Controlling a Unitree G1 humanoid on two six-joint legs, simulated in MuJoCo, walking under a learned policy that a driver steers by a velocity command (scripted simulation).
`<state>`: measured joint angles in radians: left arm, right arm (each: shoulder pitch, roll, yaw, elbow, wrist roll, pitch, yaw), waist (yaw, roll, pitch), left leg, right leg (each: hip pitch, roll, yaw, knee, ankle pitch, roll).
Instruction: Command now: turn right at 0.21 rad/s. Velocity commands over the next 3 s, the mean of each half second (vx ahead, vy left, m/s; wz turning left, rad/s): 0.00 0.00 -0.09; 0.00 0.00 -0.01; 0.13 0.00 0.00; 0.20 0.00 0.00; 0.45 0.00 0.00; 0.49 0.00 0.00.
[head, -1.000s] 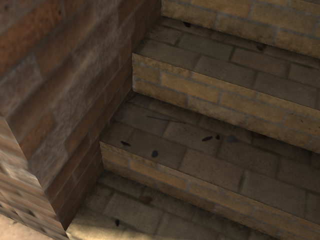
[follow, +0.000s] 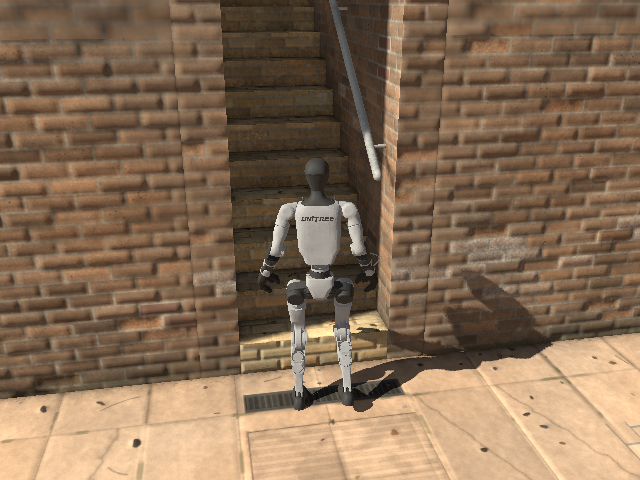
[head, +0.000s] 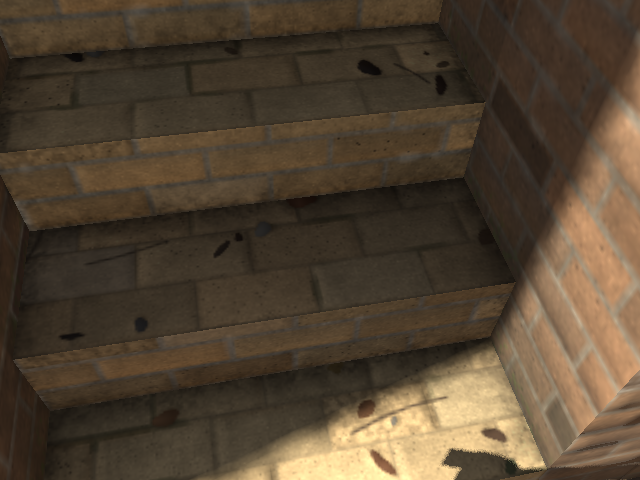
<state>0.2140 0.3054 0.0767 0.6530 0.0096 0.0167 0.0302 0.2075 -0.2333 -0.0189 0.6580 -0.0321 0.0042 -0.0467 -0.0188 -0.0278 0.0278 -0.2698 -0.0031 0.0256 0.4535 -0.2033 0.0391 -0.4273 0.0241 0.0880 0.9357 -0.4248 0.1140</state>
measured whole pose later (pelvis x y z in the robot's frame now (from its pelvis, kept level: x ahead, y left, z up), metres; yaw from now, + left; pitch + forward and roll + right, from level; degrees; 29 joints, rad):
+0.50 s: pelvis -0.01 -0.01 -0.01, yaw -1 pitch -1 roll +0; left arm 0.23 0.22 -0.02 0.66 0.04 0.00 0.01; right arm 0.18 -0.24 -0.01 0.73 -0.02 -0.06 0.01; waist -0.01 0.00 0.03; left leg -0.28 0.02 0.02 0.52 -0.22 -0.01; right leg -0.21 0.03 0.04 0.53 -0.31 -0.02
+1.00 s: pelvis +0.00 -0.01 -0.01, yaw +0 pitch -1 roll +0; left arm 0.26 0.23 -0.02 0.68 0.03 -0.01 0.03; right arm 0.14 -0.22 0.00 0.82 -0.03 -0.05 0.00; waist -0.01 0.00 0.03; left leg -0.28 0.01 0.02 0.54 -0.25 0.00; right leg -0.19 0.03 0.04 0.54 -0.34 -0.01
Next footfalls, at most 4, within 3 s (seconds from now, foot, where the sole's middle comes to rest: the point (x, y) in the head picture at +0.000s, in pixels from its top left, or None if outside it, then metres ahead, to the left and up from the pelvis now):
0.08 right None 0.01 -0.12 -0.78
2.38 right None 0.23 -0.07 -0.78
2.86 left None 0.40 0.22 -0.59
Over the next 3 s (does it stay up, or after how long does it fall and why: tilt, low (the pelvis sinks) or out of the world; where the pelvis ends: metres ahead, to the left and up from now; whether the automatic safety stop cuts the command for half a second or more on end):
stays up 0.32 0.13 0.08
